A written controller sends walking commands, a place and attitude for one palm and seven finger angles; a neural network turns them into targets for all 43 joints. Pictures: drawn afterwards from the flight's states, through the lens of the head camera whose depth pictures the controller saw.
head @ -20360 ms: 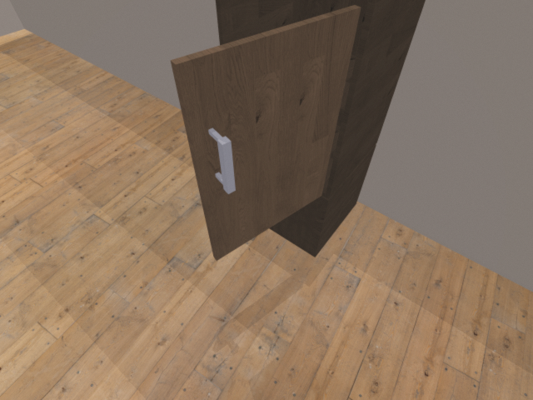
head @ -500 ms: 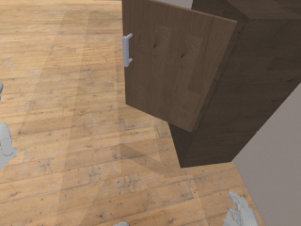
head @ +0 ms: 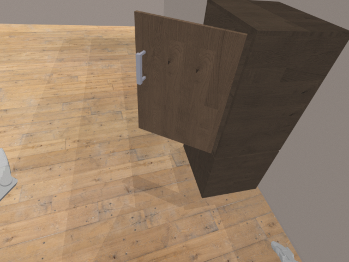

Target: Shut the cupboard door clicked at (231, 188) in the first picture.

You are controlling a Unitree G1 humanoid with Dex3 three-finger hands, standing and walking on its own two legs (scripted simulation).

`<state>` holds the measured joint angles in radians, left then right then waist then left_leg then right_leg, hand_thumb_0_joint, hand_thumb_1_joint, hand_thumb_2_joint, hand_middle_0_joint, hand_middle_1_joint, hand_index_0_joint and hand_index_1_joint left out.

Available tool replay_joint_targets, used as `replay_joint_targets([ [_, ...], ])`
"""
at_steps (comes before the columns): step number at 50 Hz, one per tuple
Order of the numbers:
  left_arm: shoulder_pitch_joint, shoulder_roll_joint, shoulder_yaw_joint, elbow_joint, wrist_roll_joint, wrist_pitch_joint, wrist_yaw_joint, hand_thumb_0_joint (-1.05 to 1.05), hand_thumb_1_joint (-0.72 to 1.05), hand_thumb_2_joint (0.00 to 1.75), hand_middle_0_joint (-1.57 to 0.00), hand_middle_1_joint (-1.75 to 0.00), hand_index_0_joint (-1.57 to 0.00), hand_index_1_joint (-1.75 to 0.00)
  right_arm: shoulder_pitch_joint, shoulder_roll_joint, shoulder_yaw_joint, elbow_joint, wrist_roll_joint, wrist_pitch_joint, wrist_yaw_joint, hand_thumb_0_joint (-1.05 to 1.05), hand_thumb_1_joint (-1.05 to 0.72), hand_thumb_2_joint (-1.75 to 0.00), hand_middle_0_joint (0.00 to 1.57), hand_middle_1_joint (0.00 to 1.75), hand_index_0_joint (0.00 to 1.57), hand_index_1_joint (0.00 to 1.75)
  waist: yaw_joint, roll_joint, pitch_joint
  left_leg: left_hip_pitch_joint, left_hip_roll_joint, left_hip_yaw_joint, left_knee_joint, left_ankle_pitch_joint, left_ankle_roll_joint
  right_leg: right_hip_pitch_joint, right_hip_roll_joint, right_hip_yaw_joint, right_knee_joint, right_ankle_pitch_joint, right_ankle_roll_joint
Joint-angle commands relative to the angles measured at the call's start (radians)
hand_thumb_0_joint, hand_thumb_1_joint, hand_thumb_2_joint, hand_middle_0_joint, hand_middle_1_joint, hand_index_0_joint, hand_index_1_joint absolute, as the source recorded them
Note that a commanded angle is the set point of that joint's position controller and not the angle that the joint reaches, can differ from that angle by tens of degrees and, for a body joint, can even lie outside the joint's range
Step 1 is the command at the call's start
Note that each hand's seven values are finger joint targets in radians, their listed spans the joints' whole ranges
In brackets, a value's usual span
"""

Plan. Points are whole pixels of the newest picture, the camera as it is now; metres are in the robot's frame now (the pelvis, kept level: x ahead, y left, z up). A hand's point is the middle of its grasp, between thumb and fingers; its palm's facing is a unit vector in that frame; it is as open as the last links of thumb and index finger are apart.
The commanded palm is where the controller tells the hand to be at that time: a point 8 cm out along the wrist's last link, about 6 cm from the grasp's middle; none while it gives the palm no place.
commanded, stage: stop stepping back and stand still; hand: left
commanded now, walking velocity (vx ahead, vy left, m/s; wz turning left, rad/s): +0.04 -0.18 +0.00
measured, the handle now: (141, 67) +0.85 +0.21 +0.06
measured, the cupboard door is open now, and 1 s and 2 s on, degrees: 54 54 54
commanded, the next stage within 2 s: let the arm hang, fingers relaxed in 0.92 s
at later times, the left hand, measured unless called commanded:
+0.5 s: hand (7, 188) +0.17 +0.29 +0.18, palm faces +0.50 -0.78 -0.38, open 7.4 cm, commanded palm +0.11 +0.32 +0.19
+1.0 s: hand (20, 184) +0.18 +0.28 +0.17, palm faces +0.43 -0.79 -0.43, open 7.4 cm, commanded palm none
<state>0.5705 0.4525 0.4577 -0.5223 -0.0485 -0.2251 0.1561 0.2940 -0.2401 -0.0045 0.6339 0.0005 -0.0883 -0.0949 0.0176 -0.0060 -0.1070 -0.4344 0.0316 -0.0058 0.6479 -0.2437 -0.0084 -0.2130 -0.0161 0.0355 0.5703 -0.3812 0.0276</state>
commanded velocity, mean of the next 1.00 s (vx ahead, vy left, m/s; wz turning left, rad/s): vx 0.03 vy -0.04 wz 0.00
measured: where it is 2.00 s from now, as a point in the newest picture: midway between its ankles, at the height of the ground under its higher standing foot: outside the picture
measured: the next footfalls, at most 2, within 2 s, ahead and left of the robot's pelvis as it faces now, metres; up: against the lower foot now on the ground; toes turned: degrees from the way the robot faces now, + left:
right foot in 0.20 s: -0.01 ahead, -0.09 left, +0.00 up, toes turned -3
left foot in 0.46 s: +0.05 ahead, +0.14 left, +0.00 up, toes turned +2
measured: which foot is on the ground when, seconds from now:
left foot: down 0.00-0.22, up 0.24-0.44, down 0.46-1.00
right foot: down 0.00-0.02, up 0.04-0.18, down 0.20-1.00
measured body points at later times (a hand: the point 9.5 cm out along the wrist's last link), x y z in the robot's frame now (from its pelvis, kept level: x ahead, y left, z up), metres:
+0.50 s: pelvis -0.03 +0.02 +0.01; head -0.06 +0.02 +0.46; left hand +0.14 +0.33 +0.20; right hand +0.08 -0.25 -0.09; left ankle +0.01 +0.14 -0.72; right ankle -0.04 -0.08 -0.72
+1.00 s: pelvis -0.02 +0.01 +0.02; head -0.03 +0.02 +0.47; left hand +0.15 +0.32 +0.19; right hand +0.14 -0.23 -0.06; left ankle +0.01 +0.14 -0.72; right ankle -0.05 -0.08 -0.72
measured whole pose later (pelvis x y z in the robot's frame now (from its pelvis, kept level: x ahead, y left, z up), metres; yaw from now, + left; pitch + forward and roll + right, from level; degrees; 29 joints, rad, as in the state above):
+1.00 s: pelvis -0.02 +0.01 +0.02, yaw -1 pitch +0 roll -1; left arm 0.55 0.40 0.39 -0.43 -0.05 -0.15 0.16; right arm 0.23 -0.21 0.02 0.62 0.01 -0.06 -0.09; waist 0.00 0.00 -0.05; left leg -0.28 0.05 0.04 0.50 -0.23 -0.01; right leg -0.17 0.03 -0.05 0.44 -0.28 -0.03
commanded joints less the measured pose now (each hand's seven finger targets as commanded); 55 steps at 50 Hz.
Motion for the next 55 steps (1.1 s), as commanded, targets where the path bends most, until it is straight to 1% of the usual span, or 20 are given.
replay_joint_targets([
  [1,-0.299,0.102,0.008,-0.042,0.004,-0.023,0.037,0.0,0.9,0.9,-0.2,-0.3,-0.2,-0.3,-0.131,-0.109,-0.033,-0.118,0.021,-0.105,-0.029,0.0,-0.9,-0.9,0.2,0.3,0.2,0.3,-0.054,0.278,0.09,0.094,0.172,-0.343,-0.518,-0.461,0.022,-0.114,0.074,-0.032,0.095,-0.065,-0.009],
  [2,-0.272,0.135,0.035,-0.105,0.008,-0.025,0.031,0.0,0.9,0.9,-0.2,-0.3,-0.2,-0.3,-0.152,-0.115,-0.033,-0.12,0.005,-0.108,-0.024,0.0,-0.9,-0.9,0.2,0.3,0.2,0.3,-0.044,0.361,0.088,0.068,0.204,-0.419,-0.605,-0.604,0.011,-0.117,0.089,-0.019,0.181,-0.093,-0.011],
  [3,-0.237,0.122,0.031,-0.166,0.011,-0.028,0.028,0.0,0.9,0.9,-0.2,-0.3,-0.2,-0.3,-0.148,-0.094,-0.028,-0.131,-0.001,-0.105,-0.011,0.0,-0.9,-0.9,0.2,0.3,0.2,0.3,-0.036,0.35,0.067,0.075,0.212,-0.408,-0.619,-0.575,-0.007,-0.104,0.091,-0.024,0.211,-0.088,-0.02],
  [6,-0.048,0.13,0.05,-0.279,0.004,-0.021,0.018,0.0,0.9,0.9,-0.2,-0.3,-0.2,-0.3,-0.155,-0.083,-0.025,-0.159,-0.01,-0.1,0.025,0.0,-0.9,-0.9,0.2,0.3,0.2,0.3,-0.017,0.263,-0.017,0.068,0.161,-0.203,-0.534,-0.376,0.018,0.073,0.101,-0.092,0.001,-0.046,-0.043],
  [8,0.05,0.166,0.093,-0.284,0.002,-0.006,0.017,0.0,0.9,0.9,-0.2,-0.3,-0.2,-0.3,-0.151,-0.076,-0.02,-0.17,-0.018,-0.078,0.032,0.0,-0.9,-0.9,0.2,0.3,0.2,0.3,-0.025,0.229,-0.032,-0.014,0.088,-0.098,-0.43,-0.303,-0.007,0.196,0.079,-0.096,-0.15,0.001,-0.064],
  [9,0.055,0.187,0.115,-0.27,0.003,0.0,0.021,0.0,0.9,0.9,-0.2,-0.3,-0.2,-0.3,-0.152,-0.071,-0.018,-0.17,-0.023,-0.062,0.032,0.0,-0.9,-0.9,0.2,0.3,0.2,0.3,-0.027,0.17,-0.022,-0.051,0.053,-0.051,-0.324,-0.259,-0.008,0.202,0.022,-0.036,-0.206,0.002,-0.087],
  [12,-0.028,0.23,0.182,-0.187,-0.008,0.006,0.041,0.0,0.9,0.9,-0.2,-0.3,-0.2,-0.3,-0.134,-0.072,-0.032,-0.144,-0.019,-0.029,0.029,0.0,-0.9,-0.9,0.2,0.3,0.2,0.3,-0.015,-0.111,0.028,-0.102,-0.032,-0.005,0.202,-0.148,-0.019,-0.054,-0.309,0.41,-0.44,-0.272,-0.244],
  [14,-0.042,0.153,0.114,-0.063,-0.008,0.0,0.044,0.0,0.9,0.9,-0.2,-0.3,-0.2,-0.3,-0.085,-0.078,-0.033,-0.119,-0.009,-0.02,0.023,0.0,-0.9,-0.9,0.2,0.3,0.2,0.3,-0.054,-0.069,0.1,-0.146,0.007,-0.037,0.317,-0.104,-0.012,-0.095,-0.289,0.317,-0.405,-0.26,-0.242],
  [17,-0.136,0.152,0.079,-0.017,0.004,-0.018,0.04,0.0,0.9,0.9,-0.2,-0.3,-0.2,-0.3,-0.13,-0.082,-0.026,-0.113,-0.004,-0.036,0.008,0.0,-0.9,-0.9,0.2,0.3,0.2,0.3,-0.04,-0.071,0.139,-0.044,0.041,-0.014,0.133,-0.101,0.006,-0.13,-0.239,0.186,-0.348,-0.137,-0.196],
  [20,-0.164,0.115,0.022,-0.037,0.018,-0.019,0.043,0.0,0.9,0.9,-0.2,-0.3,-0.2,-0.3,-0.134,-0.083,-0.025,-0.105,-0.007,-0.06,-0.003,0.0,-0.9,-0.9,0.2,0.3,0.2,0.3,-0.031,-0.044,0.133,0.147,0.002,0.063,-0.087,-0.061,0.029,-0.168,-0.17,0.126,-0.305,-0.173,-0.145],
  [24,-0.173,0.143,0.043,-0.157,0.012,-0.038,0.037,0.0,0.9,0.9,-0.2,-0.3,-0.2,-0.3,-0.147,-0.115,-0.036,-0.129,0.002,-0.085,-0.008,0.0,-0.9,-0.9,0.2,0.3,0.2,0.3,-0.022,0.114,0.08,0.225,0.133,-0.136,-0.296,0.021,0.069,-0.109,-0.013,0.004,-0.09,0.066,-0.041],
  [26,-0.165,0.142,0.059,-0.167,0.015,-0.032,0.031,0.0,0.9,0.9,-0.2,-0.3,-0.2,-0.3,-0.144,-0.092,-0.019,-0.122,-0.006,-0.086,-0.007,0.0,-0.9,-0.9,0.2,0.3,0.2,0.3,-0.031,0.18,0.095,0.128,0.182,-0.23,-0.415,-0.107,0.079,-0.046,0.026,-0.052,-0.025,0.07,-0.016],
  [28,-0.191,0.158,0.079,-0.188,0.021,-0.04,0.033,0.0,0.9,0.9,-0.2,-0.3,-0.2,-0.3,-0.151,-0.086,-0.019,-0.122,-0.012,-0.095,-0.008,0.0,-0.9,-0.9,0.2,0.3,0.2,0.3,-0.026,0.162,0.089,0.117,0.19,-0.202,-0.414,-0.09,0.076,-0.013,0.018,-0.049,-0.042,0.106,-0.016],
  [33,-0.066,0.114,0.067,-0.129,0.003,-0.02,0.026,0.0,0.9,0.9,-0.2,-0.3,-0.2,-0.3,-0.126,-0.083,-0.027,-0.14,-0.004,-0.09,0.012,0.0,-0.9,-0.9,0.2,0.3,0.2,0.3,-0.026,0.121,-0.043,0.203,0.106,-0.035,-0.249,0.251,0.023,0.084,-0.002,-0.021,-0.144,0.333,-0.034],
  [38,-0.014,0.119,0.068,-0.11,-0.01,0.006,0.026,0.0,0.9,0.9,-0.2,-0.3,-0.2,-0.3,-0.132,-0.072,-0.022,-0.155,0.002,-0.052,0.018,0.0,-0.9,-0.9,0.2,0.3,0.2,0.3,-0.034,0.048,-0.063,0.202,0.066,0.005,-0.167,0.272,0.007,0.081,-0.053,0.041,-0.168,0.508,-0.056],
  [41,-0.034,0.135,0.075,-0.114,-0.012,0.012,0.03,0.0,0.9,0.9,-0.2,-0.3,-0.2,-0.3,-0.144,-0.067,-0.019,-0.163,0.004,-0.031,0.01,0.0,-0.9,-0.9,0.2,0.3,0.2,0.3,-0.035,0.012,-0.051,0.212,0.051,0.017,-0.147,0.238,0.01,0.051,-0.072,0.055,-0.187,0.522,-0.056],
  [50,-0.098,0.134,0.054,-0.118,-0.002,0.003,0.034,0.0,0.9,0.9,-0.2,-0.3,-0.2,-0.3,-0.163,-0.08,-0.021,-0.168,0.006,-0.025,-0.006,0.0,-0.9,-0.9,0.2,0.3,0.2,0.3,-0.026,0.077,0.018,0.21,0.05,-0.007,-0.212,0.2,0.02,0.012,-0.041,0.022,-0.215,0.329,-0.041],
  [51,-0.143,-0.031,-0.373,0.598,0.056,0.151,-0.113,0.0,0.9,0.9,-0.2,-0.3,-0.2,-0.3,-0.253,-0.268,-0.053,-0.007,0.025,-0.075,0.091,0.0,-0.9,-0.9,0.2,0.3,0.2,0.3,-0.047,0.099,0.125,0.137,0.089,-0.023,-0.082,0.378,0.027,-0.081,-0.111,-0.066,-0.07,0.444,-0.061],
  [52,-0.147,-0.051,-0.358,0.627,0.06,0.225,-0.143,0.0,0.9,0.9,-0.2,-0.3,-0.2,-0.3,-0.189,-0.237,-0.071,0.012,0.016,-0.029,0.093,0.0,-0.9,-0.9,0.2,0.3,0.2,0.3,-0.035,0.084,0.043,0.185,0.096,-0.012,-0.113,0.373,0.018,-0.076,-0.097,-0.007,-0.105,0.391,-0.065],
  [55,-0.239,-0.041,-0.372,0.764,0.069,0.224,-0.16,0.0,0.9,0.9,-0.2,-0.3,-0.2,-0.3,-0.153,-0.234,-0.048,0.024,-0.006,0.025,0.092,0.0,-0.9,-0.9,0.2,0.3,0.2,0.3,-0.016,-0.059,0.055,0.102,0.109,-0.085,-0.134,0.251,0.058,-0.067,-0.064,-0.036,-0.064,0.203,-0.077],
])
